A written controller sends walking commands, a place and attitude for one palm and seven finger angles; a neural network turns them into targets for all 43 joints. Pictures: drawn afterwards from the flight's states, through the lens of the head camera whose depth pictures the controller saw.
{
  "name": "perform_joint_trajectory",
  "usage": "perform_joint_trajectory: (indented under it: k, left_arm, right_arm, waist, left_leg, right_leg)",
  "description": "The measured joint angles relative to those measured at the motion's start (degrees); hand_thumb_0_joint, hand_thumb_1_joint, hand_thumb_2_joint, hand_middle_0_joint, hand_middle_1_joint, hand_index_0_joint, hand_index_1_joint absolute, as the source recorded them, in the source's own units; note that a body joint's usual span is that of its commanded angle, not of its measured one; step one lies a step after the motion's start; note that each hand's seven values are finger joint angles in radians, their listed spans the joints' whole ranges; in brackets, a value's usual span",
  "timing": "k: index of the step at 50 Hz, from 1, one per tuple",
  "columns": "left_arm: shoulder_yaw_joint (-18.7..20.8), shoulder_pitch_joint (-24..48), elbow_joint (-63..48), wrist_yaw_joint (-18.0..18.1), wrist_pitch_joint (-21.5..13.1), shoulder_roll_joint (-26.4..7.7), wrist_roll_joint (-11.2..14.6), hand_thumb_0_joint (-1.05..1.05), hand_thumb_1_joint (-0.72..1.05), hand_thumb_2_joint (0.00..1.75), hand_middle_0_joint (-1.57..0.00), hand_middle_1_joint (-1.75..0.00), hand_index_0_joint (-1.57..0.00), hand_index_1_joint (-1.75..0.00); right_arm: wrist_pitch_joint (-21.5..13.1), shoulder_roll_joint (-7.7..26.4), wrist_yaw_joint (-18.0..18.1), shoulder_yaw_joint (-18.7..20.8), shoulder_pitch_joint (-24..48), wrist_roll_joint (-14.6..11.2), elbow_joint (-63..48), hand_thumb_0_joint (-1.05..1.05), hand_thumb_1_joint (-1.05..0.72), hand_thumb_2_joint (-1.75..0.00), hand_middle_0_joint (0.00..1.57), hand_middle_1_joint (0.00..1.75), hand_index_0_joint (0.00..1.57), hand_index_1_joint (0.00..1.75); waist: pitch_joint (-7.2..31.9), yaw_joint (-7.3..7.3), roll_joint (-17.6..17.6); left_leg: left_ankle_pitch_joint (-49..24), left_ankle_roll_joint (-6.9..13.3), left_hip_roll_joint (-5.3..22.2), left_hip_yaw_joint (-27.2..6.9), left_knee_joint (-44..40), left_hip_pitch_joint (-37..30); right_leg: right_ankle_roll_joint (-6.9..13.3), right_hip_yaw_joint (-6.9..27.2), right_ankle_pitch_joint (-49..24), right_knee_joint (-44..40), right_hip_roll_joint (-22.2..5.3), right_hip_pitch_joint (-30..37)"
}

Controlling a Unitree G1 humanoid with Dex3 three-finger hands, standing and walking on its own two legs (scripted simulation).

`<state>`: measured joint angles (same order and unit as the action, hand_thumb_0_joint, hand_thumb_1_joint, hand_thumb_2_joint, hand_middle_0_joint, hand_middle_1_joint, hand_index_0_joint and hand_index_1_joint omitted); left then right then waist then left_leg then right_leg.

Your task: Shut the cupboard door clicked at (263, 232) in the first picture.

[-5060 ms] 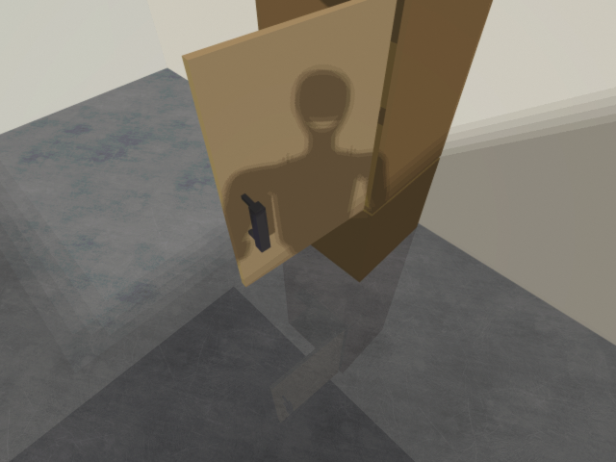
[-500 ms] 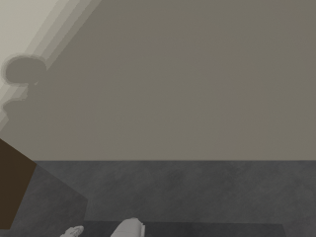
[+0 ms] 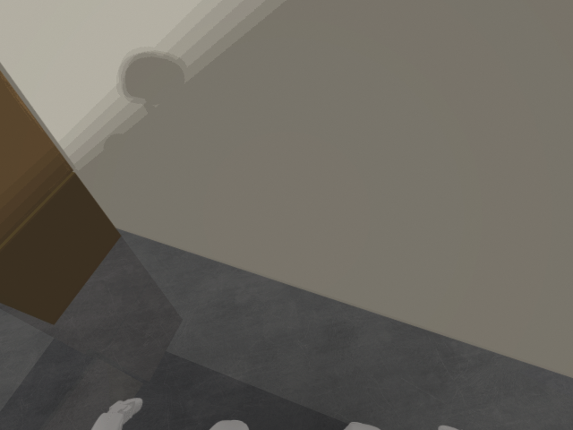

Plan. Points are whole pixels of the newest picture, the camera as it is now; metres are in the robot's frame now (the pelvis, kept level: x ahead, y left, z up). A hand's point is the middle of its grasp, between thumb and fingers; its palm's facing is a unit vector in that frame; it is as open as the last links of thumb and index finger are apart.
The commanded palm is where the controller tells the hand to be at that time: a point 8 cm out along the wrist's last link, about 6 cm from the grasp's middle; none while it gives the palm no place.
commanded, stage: turn to face it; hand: left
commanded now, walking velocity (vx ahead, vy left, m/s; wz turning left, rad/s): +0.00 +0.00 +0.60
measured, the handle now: out of the picture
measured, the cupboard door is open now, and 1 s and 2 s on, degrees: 84 84 84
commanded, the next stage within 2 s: take the last steps up to it in 1.74 s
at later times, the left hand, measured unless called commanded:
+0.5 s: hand out of the picture +0.01 +0.20 -0.17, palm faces +0.34 -0.91 -0.24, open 7.4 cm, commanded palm none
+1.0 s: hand out of the picture -0.06 +0.14 -0.18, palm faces +0.61 -0.76 -0.21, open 7.4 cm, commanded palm none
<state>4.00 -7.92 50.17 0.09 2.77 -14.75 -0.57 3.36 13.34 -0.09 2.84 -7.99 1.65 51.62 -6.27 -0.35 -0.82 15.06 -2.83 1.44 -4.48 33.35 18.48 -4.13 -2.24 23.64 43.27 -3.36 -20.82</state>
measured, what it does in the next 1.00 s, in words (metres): steps on the spot, turning left: right foot, then left foot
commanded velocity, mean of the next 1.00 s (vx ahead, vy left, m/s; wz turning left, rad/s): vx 0.00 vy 0.00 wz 0.60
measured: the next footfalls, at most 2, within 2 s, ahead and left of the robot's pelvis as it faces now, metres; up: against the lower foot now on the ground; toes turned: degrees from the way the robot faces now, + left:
right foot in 0.02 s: +0.05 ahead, -0.14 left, +0.00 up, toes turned -3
left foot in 0.36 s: +0.02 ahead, +0.11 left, +0.00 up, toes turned +19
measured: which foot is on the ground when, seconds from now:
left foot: down 0.00-0.02, up 0.04-0.34, down 0.36-0.64, up 0.66-0.94, down 0.96-1.00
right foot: up 0.00-0.00, down 0.02-0.34, up 0.36-0.62, down 0.64-0.96, up 0.98-1.00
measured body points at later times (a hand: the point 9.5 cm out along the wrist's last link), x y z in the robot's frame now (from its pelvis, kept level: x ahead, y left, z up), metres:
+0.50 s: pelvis +0.00 -0.03 +0.00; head +0.04 +0.00 +0.45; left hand +0.00 +0.25 -0.15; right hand +0.17 -0.24 -0.13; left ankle -0.02 +0.10 -0.73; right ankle +0.02 -0.16 -0.67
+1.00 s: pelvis +0.01 -0.06 -0.01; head +0.05 -0.01 +0.44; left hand -0.09 +0.18 -0.16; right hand +0.27 -0.20 -0.13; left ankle -0.04 +0.04 -0.73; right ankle +0.06 -0.18 -0.71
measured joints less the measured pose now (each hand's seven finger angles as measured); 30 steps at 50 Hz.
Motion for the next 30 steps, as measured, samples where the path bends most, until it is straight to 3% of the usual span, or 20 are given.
perform_joint_trajectory:
  k: [1, 2, 4, 6, 8, 14, 17, 18, 20, 23, 26, 30]
  left_arm:
    - [-0.04, -0.42, -0.62, -0.01, -0.56, -0.29, -0.12, 0.0, 0.91, 0.9, -0.2, -0.3, -0.2, -0.29]
    - [0.0, -0.57, -0.85, 0.18, -1.2, -0.31, -0.43, 0.0, 0.91, 0.9, -0.2, -0.3, -0.2, -0.29]
    - [-0.46, -0.55, -0.67, 0.59, -1.48, 0.61, -0.7, 0.0, 0.91, 0.9, -0.2, -0.3, -0.2, -0.29]
    - [-0.84, -1.3, -0.6, 0.79, -1.23, 1.6, -0.82, 0.0, 0.91, 0.9, -0.2, -0.3, -0.2, -0.29]
    - [-1.09, -2.14, -0.39, 0.93, -1.06, 2.18, -0.84, 0.0, 0.91, 0.9, -0.2, -0.3, -0.2, -0.29]
    - [-1.61, -3.33, 0.19, 0.64, -1.94, 2.78, -0.88, 0.0, 0.91, 0.9, -0.21, -0.3, -0.2, -0.29]
    - [-1.46, -4.16, 0.67, 0.28, -1.71, 2.66, -0.41, 0.0, 0.9, 0.9, -0.21, -0.3, -0.21, -0.3]
    - [-1.33, -4.3, 0.85, 0.15, -1.28, 2.44, -0.17, 0.0, 0.9, 0.9, -0.21, -0.3, -0.21, -0.3]
    - [-0.9, -3.32, 1.64, 0.36, 0.28, 1.27, -0.06, 0.0, 0.91, 0.9, -0.21, -0.3, -0.21, -0.3]
    - [-0.17, -1.78, 2.3, 0.55, 1.57, 0.24, -0.25, 0.0, 0.91, 0.9, -0.21, -0.3, -0.2, -0.29]
    - [0.11, -0.44, 1.73, 0.23, 1.46, -0.03, -0.15, 0.0, 0.91, 0.9, -0.2, -0.3, -0.2, -0.29]
    - [0.07, 0.34, 0.52, 0.11, 0.5, -0.12, 0.09, 0.0, 0.91, 0.9, -0.2, -0.3, -0.2, -0.29]
  right_arm:
    - [0.32, 0.07, -0.08, 0.23, -0.44, -0.2, -0.09, 0.0, -0.9, -0.9, 0.2, 0.3, 0.2, 0.3]
    - [0.63, 0.25, -0.13, 0.61, -0.36, -0.44, 0.01, 0.0, -0.9, -0.9, 0.2, 0.3, 0.2, 0.3]
    - [1.29, 1.2, -0.33, 1.43, -0.15, -0.64, 0.28, 0.0, -0.9, -0.9, 0.2, 0.3, 0.2, 0.3]
    - [1.61, 1.83, -0.68, 2.0, -0.32, -0.55, 0.67, 0.0, -0.9, -0.9, 0.2, 0.3, 0.2, 0.3]
    - [1.77, 1.81, -1.0, 2.09, -0.41, -0.54, 0.93, 0.0, -0.9, -0.9, 0.2, 0.3, 0.2, 0.3]
    - [0.86, 0.66, -1.29, 1.04, -0.08, -0.99, 0.7, 0.0, -0.91, -0.9, 0.2, 0.3, 0.19, 0.3]
    - [0.03, 0.73, -1.35, 0.54, 0.14, -0.95, -0.04, 0.0, -0.91, -0.9, 0.2, 0.3, 0.19, 0.3]
    - [-0.47, 0.8, -1.31, 0.61, 0.08, -0.78, -0.39, 0.0, -0.91, -0.9, 0.2, 0.3, 0.19, 0.3]
    - [-1.06, -0.08, -0.93, 0.38, 0.44, -0.41, -0.47, 0.0, -0.91, -0.9, 0.2, 0.3, 0.2, 0.3]
    - [-1.31, -0.86, -0.28, -0.15, -0.2, -0.04, -0.51, 0.0, -0.9, -0.9, 0.2, 0.3, 0.2, 0.3]
    - [-1.11, -0.82, 0.16, -0.33, -0.66, 0.11, -0.12, 0.0, -0.9, -0.9, 0.2, 0.3, 0.2, 0.3]
    - [-0.5, -0.35, 0.1, -0.05, -1.13, 0.15, 0.29, 0.0, -0.9, -0.9, 0.2, 0.3, 0.2, 0.3]
  waist:
    - [0.65, 0.03, 0.12]
    - [0.63, -0.06, 0.17]
    - [-0.16, 0.64, -0.81]
    - [-0.07, 1.02, -0.91]
    - [0.17, 1.31, 0.04]
    - [-0.41, 0.76, 3.66]
    - [-0.15, 0.64, 3.79]
    - [0.21, 0.8, 3.61]
    - [-0.28, 0.48, 4.79]
    - [-0.1, 0.33, 4.42]
    - [-0.17, 0.3, 2.73]
    - [0.18, 0.57, 0.53]
  left_leg:
    - [0.73, -0.18, -0.4, -0.52, 1.55, 1.12]
    - [4.67, -0.12, -0.81, -0.6, 5.0, 2.6]
    - [12.01, 0.48, -1.49, -0.01, 16.75, 6.34]
    - [12.9, 0.51, -1.54, 2.23, 26.72, 9.15]
    - [12.39, -0.1, -0.98, 4.81, 29.92, 9.66]
    - [11.41, -0.89, -0.45, 9.46, 11.98, 2.74]
    - [2.6, 0.15, -0.46, 10.12, 0.49, -1.95]
    - [-1.25, 1.75, -0.4, 9.25, -0.55, -1.9]
    - [0.8, 3.48, -1.14, 8.33, 2.57, -0.41]
    - [1.97, 3.28, -1.07, 5.98, 1.91, -0.14]
    - [-0.08, 2.38, -0.87, 3.38, -0.45, -0.32]
    - [-1.34, 1.22, -0.82, 0.13, -1.31, 0.4]
  right_leg:
    - [0.65, -0.11, -2.26, -5.68, -0.17, 2.07]
    - [1.92, -0.34, -6.55, -6.7, -0.38, 2.04]
    - [3.68, -2.25, -5.78, -5.24, -0.95, 2.48]
    - [4.23, -3.81, -4.86, -6.81, -1.76, 3.93]
    - [4.24, -4.91, -5.54, -9.33, -2.59, 5.33]
    - [4.04, -8.67, -6.2, -11.61, -5.0, 7.12]
    - [3.23, -11.11, -3.52, -7.22, -5.85, 6.04]
    - [2.21, -11.01, -1.85, -3.6, -6.0, 4.52]
    - [0.71, -6.18, 5.36, 6.76, -5.1, 0.38]
    - [0.11, -2.33, 5.89, 15.74, -2.77, -3.96]
    - [-0.06, -0.6, 4.04, 14.27, -1.41, -4.67]
    - [0.29, 0.27, 2.2, 3.17, 0.27, -0.93]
